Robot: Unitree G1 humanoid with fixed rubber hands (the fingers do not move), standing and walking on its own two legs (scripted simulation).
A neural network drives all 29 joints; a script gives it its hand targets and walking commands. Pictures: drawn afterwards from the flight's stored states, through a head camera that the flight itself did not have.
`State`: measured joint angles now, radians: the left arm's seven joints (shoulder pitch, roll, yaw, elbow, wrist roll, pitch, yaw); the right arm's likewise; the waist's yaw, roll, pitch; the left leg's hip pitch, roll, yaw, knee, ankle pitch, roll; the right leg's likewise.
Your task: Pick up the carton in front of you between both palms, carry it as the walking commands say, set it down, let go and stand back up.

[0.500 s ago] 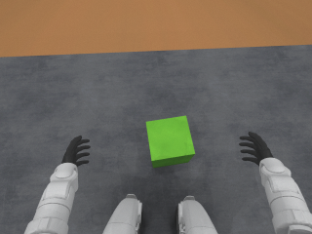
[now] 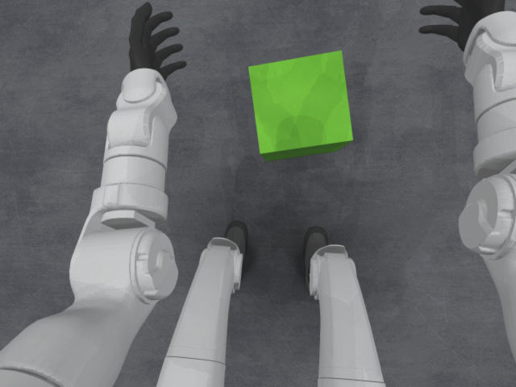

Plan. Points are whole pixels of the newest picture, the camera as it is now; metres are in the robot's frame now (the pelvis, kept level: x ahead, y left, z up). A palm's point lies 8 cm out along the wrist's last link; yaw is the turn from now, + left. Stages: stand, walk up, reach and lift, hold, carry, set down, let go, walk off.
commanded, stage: reach and lift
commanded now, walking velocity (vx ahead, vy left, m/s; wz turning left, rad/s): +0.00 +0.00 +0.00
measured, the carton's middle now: (298, 115) +0.54 -0.02 -0.53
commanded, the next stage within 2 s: none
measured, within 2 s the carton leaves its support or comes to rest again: leaves its support in 1.86 s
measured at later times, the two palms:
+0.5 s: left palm (196, 97) +0.51 +0.18 -0.27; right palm (404, 74) +0.56 -0.20 -0.27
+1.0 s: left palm (220, 118) +0.51 +0.17 -0.46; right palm (371, 102) +0.56 -0.19 -0.46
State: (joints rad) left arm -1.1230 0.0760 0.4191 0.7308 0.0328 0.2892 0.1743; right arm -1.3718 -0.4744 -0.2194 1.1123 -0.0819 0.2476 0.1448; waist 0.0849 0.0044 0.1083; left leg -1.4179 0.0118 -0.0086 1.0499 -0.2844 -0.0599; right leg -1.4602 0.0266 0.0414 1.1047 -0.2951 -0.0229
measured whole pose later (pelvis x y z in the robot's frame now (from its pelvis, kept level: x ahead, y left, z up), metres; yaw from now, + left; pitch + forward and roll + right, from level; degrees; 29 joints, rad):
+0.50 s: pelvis +0.02 +0.01 -0.10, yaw +3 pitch +53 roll +6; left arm -1.13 0.04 0.45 0.78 0.05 0.10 0.16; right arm -1.35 -0.41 -0.25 1.09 -0.09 0.09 0.07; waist 0.04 0.01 -0.01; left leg -1.93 -0.05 -0.04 1.47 -0.47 -0.08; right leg -1.98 0.04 0.09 1.53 -0.48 0.01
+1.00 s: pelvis -0.03 +0.01 -0.27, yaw +4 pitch +37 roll +5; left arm -1.52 0.17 0.30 1.03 -0.12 0.12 0.20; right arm -1.69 -0.59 0.03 1.28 0.15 0.11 0.04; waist 0.04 0.05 0.46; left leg -2.19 -0.09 -0.03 2.09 -0.55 -0.12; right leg -2.24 0.02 0.07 2.16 -0.56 0.00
